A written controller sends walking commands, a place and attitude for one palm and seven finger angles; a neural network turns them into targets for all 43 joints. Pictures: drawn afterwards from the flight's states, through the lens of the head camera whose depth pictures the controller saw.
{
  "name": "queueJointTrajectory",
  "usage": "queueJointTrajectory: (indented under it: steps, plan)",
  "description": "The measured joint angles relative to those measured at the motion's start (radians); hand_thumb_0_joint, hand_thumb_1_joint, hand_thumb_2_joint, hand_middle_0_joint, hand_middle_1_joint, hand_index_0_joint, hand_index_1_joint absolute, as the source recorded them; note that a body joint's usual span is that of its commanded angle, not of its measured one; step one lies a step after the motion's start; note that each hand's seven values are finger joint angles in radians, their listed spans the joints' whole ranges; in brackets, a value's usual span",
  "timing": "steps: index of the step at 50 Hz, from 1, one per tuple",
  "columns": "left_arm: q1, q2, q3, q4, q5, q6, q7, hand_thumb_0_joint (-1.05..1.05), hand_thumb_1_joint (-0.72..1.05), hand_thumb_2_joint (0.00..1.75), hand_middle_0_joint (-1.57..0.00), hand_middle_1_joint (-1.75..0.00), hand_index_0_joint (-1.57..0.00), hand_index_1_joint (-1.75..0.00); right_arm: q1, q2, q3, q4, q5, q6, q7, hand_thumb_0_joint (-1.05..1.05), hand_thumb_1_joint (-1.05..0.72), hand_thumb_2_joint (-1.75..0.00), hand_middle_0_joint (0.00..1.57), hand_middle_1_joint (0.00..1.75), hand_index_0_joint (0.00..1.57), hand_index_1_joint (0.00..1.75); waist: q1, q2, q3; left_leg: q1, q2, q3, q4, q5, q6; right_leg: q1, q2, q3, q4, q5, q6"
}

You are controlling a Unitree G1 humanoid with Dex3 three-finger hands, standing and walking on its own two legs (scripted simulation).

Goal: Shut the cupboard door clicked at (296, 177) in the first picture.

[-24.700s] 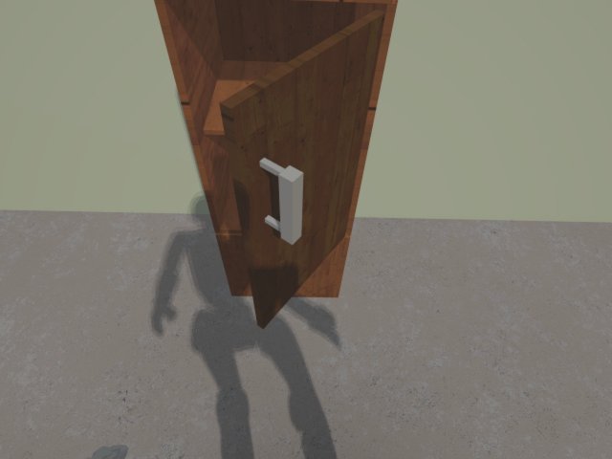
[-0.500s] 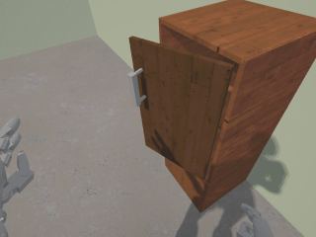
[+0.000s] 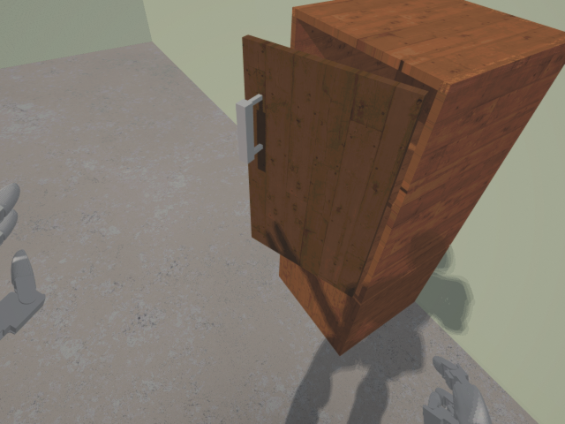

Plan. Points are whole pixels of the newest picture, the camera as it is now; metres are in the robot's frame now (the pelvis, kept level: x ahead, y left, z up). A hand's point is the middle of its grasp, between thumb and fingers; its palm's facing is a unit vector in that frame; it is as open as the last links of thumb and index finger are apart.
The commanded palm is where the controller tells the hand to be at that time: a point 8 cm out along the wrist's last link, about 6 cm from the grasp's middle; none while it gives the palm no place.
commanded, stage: step back with the hand held close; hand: left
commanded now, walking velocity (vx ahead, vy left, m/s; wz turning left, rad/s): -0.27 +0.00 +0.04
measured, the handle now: (252, 128) +0.67 +0.11 +0.07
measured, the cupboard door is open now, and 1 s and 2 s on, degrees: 21 21 21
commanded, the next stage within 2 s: stop stepping back and stand still in 0.78 s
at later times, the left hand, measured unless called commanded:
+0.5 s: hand out of the picture +0.11 +0.26 +0.18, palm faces +0.50 -0.73 -0.45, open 7.4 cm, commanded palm +0.04 +0.29 +0.19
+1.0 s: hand out of the picture +0.04 +0.22 +0.18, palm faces +0.35 -0.84 -0.41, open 7.4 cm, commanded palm -0.04 +0.27 +0.19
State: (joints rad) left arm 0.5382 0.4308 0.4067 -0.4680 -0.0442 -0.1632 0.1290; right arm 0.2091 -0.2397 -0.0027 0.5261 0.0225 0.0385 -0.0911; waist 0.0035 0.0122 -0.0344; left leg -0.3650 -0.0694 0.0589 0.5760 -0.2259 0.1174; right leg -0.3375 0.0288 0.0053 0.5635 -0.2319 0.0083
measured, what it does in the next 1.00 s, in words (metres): walks backwards: left foot, then right foot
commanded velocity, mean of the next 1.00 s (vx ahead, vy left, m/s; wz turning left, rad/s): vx -0.30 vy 0.01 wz -0.06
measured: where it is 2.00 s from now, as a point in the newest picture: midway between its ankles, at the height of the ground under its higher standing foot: outside the picture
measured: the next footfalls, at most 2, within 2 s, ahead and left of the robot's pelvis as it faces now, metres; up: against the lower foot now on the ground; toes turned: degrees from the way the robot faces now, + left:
left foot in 0.58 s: -0.02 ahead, +0.09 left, +0.00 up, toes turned +2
right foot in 0.92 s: -0.26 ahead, -0.14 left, +0.00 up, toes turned +1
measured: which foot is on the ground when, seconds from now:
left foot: down 0.00-0.48, up 0.50-0.56, down 0.58-1.00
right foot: down 0.00-0.60, up 0.62-0.90, down 0.92-1.00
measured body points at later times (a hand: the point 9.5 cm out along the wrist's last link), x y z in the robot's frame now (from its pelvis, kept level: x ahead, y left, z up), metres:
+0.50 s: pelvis -0.07 -0.02 -0.02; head -0.07 +0.00 +0.43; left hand +0.08 +0.29 +0.20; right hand +0.10 -0.26 -0.09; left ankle +0.04 +0.05 -0.71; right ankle +0.02 -0.13 -0.73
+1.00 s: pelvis -0.19 -0.02 +0.00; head -0.15 +0.00 +0.44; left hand +0.01 +0.26 +0.20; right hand +0.00 -0.23 -0.08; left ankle -0.02 +0.09 -0.72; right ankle -0.30 -0.14 -0.73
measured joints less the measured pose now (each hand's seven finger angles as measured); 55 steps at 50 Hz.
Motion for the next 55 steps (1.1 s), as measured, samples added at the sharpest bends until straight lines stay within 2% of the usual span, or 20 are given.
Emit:
queueJointTrajectory:
  steps: [4,12,16,20,22,24,27,29,31,33,35,37,40,44,46,48,50,53,55]
  plan:
    - [-0.036,-0.009,0.016,0.005,0.018,-0.018,0.002,0.01,0.89,0.89,-0.21,-0.30,-0.21,-0.30,0.017,0.005,0.000,0.011,-0.006,-0.018,0.002,0.01,-0.90,-0.90,0.20,0.30,0.20,0.30,-0.001,0.001,0.009,-0.037,-0.005,-0.017,0.030,0.009,0.003,-0.007,0.012,0.031,0.029,-0.021,0.010]
    - [-0.035,-0.016,0.043,-0.023,0.031,-0.051,0.002,0.01,0.89,0.89,-0.21,-0.30,-0.21,-0.30,0.024,0.019,0.005,0.035,-0.015,-0.042,0.018,0.02,-0.90,-0.90,0.21,0.30,0.20,0.30,0.004,-0.007,0.036,-0.077,0.013,-0.009,0.072,0.021,-0.003,-0.046,0.024,0.029,0.068,-0.007,0.005]
    - [-0.061,-0.014,0.039,-0.023,0.042,-0.062,-0.001,0.01,0.89,0.89,-0.21,-0.30,-0.21,-0.30,0.024,0.019,-0.001,0.046,-0.020,-0.048,0.021,0.02,-0.90,-0.90,0.21,0.30,0.20,0.30,-0.007,-0.008,0.044,-0.103,0.031,0.003,0.110,0.007,-0.005,-0.066,0.033,0.026,0.103,-0.013,0.000]
    - [-0.075,-0.007,0.045,-0.029,0.048,-0.071,0.001,0.01,0.89,0.89,-0.21,-0.30,-0.21,-0.30,0.026,0.017,-0.010,0.052,-0.019,-0.046,0.024,0.02,-0.90,-0.90,0.21,0.30,0.20,0.30,-0.025,-0.016,0.044,-0.138,0.044,0.021,0.151,-0.059,-0.014,-0.092,0.030,0.020,0.133,-0.016,-0.011]
    - [-0.066,-0.005,0.051,-0.039,0.048,-0.076,0.005,0.01,0.89,0.89,-0.21,-0.30,-0.21,-0.30,0.026,0.015,-0.018,0.054,-0.020,-0.043,0.028,0.02,-0.90,-0.90,0.21,0.30,0.20,0.30,-0.028,-0.020,0.038,-0.160,0.046,0.028,0.172,-0.122,-0.032,-0.109,0.022,0.013,0.137,-0.013,-0.016]
    - [-0.050,-0.006,0.048,-0.056,0.043,-0.080,0.014,0.01,0.89,0.89,-0.21,-0.30,-0.21,-0.30,0.026,0.012,-0.026,0.062,-0.021,-0.040,0.037,0.02,-0.90,-0.90,0.21,0.30,0.20,0.30,-0.029,-0.028,0.033,-0.182,0.039,0.027,0.188,-0.196,-0.067,-0.122,0.011,0.010,0.128,0.000,-0.016]
    - [-0.026,0.001,0.034,-0.085,0.035,-0.080,0.030,0.01,0.89,0.89,-0.21,-0.30,-0.21,-0.30,0.023,0.016,-0.031,0.083,-0.019,-0.029,0.050,0.02,-0.90,-0.90,0.20,0.30,0.20,0.30,-0.026,-0.055,0.032,-0.180,0.030,-0.008,0.244,-0.227,-0.097,-0.122,-0.009,0.014,0.098,0.029,-0.010]
    - [-0.006,0.012,0.034,-0.106,0.032,-0.078,0.035,0.01,0.89,0.89,-0.21,-0.30,-0.21,-0.30,0.031,0.022,-0.026,0.084,-0.017,-0.024,0.050,0.02,-0.90,-0.90,0.20,0.30,0.20,0.30,-0.025,-0.080,0.017,-0.123,0.043,-0.034,0.184,-0.206,-0.098,-0.131,-0.019,0.023,0.086,0.045,-0.001]
    - [-0.015,0.024,0.034,-0.117,0.032,-0.080,0.039,0.01,0.89,0.89,-0.21,-0.30,-0.21,-0.30,0.036,0.023,-0.021,0.074,-0.020,-0.033,0.036,0.02,-0.90,-0.90,0.20,0.30,0.20,0.30,-0.040,-0.087,0.019,-0.123,0.057,-0.018,0.125,-0.070,-0.083,-0.150,-0.026,0.019,0.104,0.016,0.005]
    - [-0.042,0.027,0.041,-0.112,0.036,-0.085,0.041,0.01,0.89,0.89,-0.22,-0.30,-0.21,-0.30,0.030,0.020,-0.026,0.075,-0.031,-0.060,0.018,0.02,-0.90,-0.90,0.20,0.30,0.20,0.30,-0.047,-0.047,0.038,-0.143,0.085,-0.028,0.122,0.061,-0.058,-0.167,0.014,0.028,0.227,-0.077,0.009]
    - [-0.053,0.032,0.064,-0.091,0.034,-0.089,0.039,0.01,0.89,0.89,-0.22,-0.30,-0.21,-0.30,0.017,0.035,-0.033,0.096,-0.029,-0.081,0.017,0.02,-0.90,-0.90,0.20,0.30,0.20,0.30,-0.033,-0.022,0.037,-0.154,0.104,-0.033,0.121,0.048,-0.057,-0.166,0.048,0.038,0.374,-0.148,0.013]
    - [-0.041,0.029,0.089,-0.074,0.023,-0.086,0.037,0.01,0.89,0.89,-0.22,-0.30,-0.21,-0.30,0.011,0.055,-0.032,0.106,-0.026,-0.099,0.025,0.02,-0.90,-0.90,0.20,0.30,0.20,0.30,-0.016,-0.003,0.014,-0.165,0.129,-0.027,0.098,0.052,-0.060,-0.123,0.064,0.029,0.435,-0.187,0.017]
    - [-0.028,0.008,0.097,-0.073,0.000,-0.074,0.037,0.01,0.89,0.89,-0.21,-0.30,-0.21,-0.30,0.005,0.082,-0.016,0.113,-0.027,-0.128,0.037,0.02,-0.90,-0.90,0.20,0.30,0.20,0.30,0.013,0.001,-0.022,-0.178,0.157,0.000,0.031,0.103,-0.065,-0.005,0.049,0.003,0.350,-0.247,0.017]
    - [-0.061,-0.025,0.053,-0.088,-0.014,-0.064,0.028,0.01,0.89,0.90,-0.21,-0.30,-0.20,-0.30,-0.032,0.109,0.017,0.114,-0.033,-0.166,0.049,0.01,-0.90,-0.90,0.21,0.30,0.20,0.30,0.031,-0.018,-0.029,-0.202,0.174,0.038,-0.072,0.194,-0.077,0.165,0.031,-0.013,0.051,-0.232,0.010]
    - [-0.080,-0.014,0.040,-0.104,-0.013,-0.066,0.021,0.01,0.90,0.90,-0.21,-0.30,-0.20,-0.30,-0.067,0.120,0.031,0.106,-0.037,-0.173,0.057,0.01,-0.90,-0.90,0.21,0.30,0.20,0.30,0.035,-0.047,-0.016,-0.228,0.177,0.071,-0.097,0.234,-0.084,0.217,0.015,0.000,-0.101,-0.197,-0.008]
    - [-0.090,-0.019,0.006,-0.100,-0.010,-0.070,0.007,0.01,0.89,0.90,-0.21,-0.30,-0.20,-0.30,-0.095,0.111,0.031,0.113,-0.034,-0.165,0.057,0.01,-0.90,-0.90,0.21,0.30,0.21,0.30,0.019,-0.019,0.016,-0.237,0.193,0.053,-0.092,0.213,-0.101,0.211,0.038,-0.003,-0.110,-0.208,-0.019]
    - [-0.066,0.002,-0.015,-0.101,-0.011,-0.065,-0.002,0.01,0.89,0.89,-0.21,-0.30,-0.21,-0.30,-0.081,0.106,0.029,0.116,-0.026,-0.144,0.051,0.01,-0.90,-0.90,0.21,0.30,0.21,0.30,0.001,-0.023,0.026,-0.220,0.174,0.034,-0.080,0.139,-0.115,0.217,0.033,0.001,-0.094,-0.188,-0.019]
    - [0.043,0.054,0.017,-0.125,-0.014,-0.045,-0.007,0.01,0.89,0.89,-0.21,-0.30,-0.21,-0.30,-0.010,0.084,0.032,0.103,-0.011,-0.104,0.039,0.01,-0.90,-0.90,0.21,0.30,0.21,0.30,-0.013,-0.047,-0.023,-0.144,0.137,0.014,-0.028,0.140,-0.106,0.233,0.016,0.035,-0.058,-0.203,-0.013]
    - [0.083,0.082,0.038,-0.116,-0.016,-0.034,-0.003,0.01,0.89,0.89,-0.22,-0.30,-0.21,-0.30,0.043,0.058,0.020,0.101,-0.005,-0.090,0.026,0.01,-0.90,-0.90,0.21,0.30,0.21,0.30,-0.038,-0.045,-0.068,-0.111,0.118,0.001,-0.016,0.120,-0.098,0.254,0.008,0.032,-0.046,-0.223,-0.008]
